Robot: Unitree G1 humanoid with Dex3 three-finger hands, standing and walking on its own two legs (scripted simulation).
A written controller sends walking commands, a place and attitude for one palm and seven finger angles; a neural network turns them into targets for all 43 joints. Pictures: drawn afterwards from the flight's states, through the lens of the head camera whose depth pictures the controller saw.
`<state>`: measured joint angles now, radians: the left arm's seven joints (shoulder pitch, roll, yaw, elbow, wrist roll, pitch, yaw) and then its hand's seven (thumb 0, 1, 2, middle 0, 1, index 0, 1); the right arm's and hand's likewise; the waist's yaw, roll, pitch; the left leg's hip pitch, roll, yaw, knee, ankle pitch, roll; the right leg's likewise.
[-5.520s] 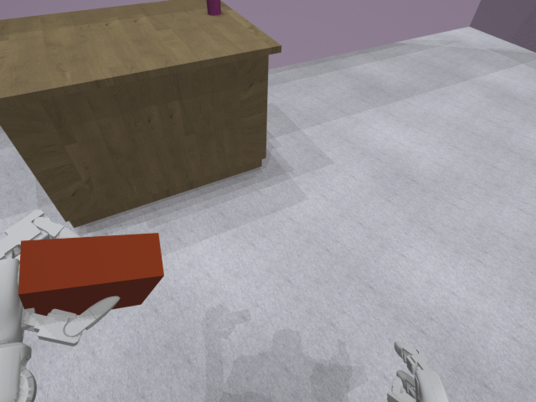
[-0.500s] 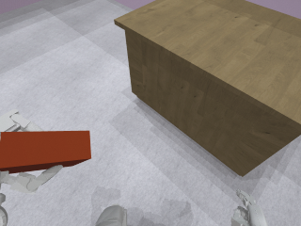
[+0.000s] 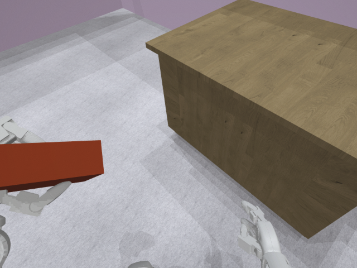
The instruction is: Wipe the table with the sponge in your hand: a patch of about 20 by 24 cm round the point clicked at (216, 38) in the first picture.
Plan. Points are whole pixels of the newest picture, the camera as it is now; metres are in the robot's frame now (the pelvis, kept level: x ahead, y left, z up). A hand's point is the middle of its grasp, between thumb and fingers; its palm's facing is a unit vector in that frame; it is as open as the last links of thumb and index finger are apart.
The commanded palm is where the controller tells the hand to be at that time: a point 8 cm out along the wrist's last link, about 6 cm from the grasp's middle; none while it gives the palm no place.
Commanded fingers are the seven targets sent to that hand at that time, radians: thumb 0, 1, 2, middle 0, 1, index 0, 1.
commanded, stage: turn to face it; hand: left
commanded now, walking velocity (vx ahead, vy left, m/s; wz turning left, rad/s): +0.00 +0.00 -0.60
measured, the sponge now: (64, 166) +0.22 +0.21 +0.19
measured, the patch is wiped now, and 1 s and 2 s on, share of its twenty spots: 0.00 0.00 0.00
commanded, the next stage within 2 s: take the last steps up to it in 1.68 s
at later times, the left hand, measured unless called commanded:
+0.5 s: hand (100, 169) +0.21 +0.15 +0.20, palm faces +0.16 -0.87 -0.46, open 9.3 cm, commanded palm +0.17 +0.20 +0.20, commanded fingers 0.00 0.10 1.30 -1.20 -1.60 -1.20 -1.60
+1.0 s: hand (217, 224) +0.16 -0.03 +0.18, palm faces -0.22 -0.82 -0.53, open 9.3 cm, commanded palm +0.13 +0.06 +0.20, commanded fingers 0.00 0.10 1.30 -1.20 -1.60 -1.20 -1.60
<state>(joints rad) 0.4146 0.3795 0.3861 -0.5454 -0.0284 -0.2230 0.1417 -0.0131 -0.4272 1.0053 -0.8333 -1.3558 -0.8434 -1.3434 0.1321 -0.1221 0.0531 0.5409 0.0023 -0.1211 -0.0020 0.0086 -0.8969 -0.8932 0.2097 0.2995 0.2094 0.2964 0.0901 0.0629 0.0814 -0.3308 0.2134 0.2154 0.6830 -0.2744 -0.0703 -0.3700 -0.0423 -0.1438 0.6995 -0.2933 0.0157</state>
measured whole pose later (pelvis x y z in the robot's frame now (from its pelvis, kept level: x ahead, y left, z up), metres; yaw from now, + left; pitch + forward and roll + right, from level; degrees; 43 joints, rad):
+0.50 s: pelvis -0.06 -0.03 +0.01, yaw -16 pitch +2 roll +3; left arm 0.50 0.41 0.41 -0.53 -0.06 -0.20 0.14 -0.01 -0.43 1.00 -0.83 -1.36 -0.84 -1.34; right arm 0.20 -0.28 -0.04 0.54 0.02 0.05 -0.01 0.01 -0.91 -0.89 0.20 0.30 0.20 0.29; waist 0.01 -0.04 0.01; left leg -0.26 0.00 0.06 0.55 -0.47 -0.04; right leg -0.44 0.14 0.08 0.40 0.02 -0.11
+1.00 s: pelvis -0.16 -0.08 +0.02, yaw -35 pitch +2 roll +2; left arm 0.52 0.41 0.40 -0.60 -0.06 -0.22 0.14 -0.01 -0.42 1.00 -0.83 -1.35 -0.84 -1.34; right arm 0.10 -0.24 -0.02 0.55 0.00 0.01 0.00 0.01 -0.90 -0.89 0.20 0.30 0.20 0.30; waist -0.02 0.00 0.17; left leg -0.49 0.05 0.04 1.08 -0.46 -0.10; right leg -0.39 0.06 0.02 0.56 -0.20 -0.08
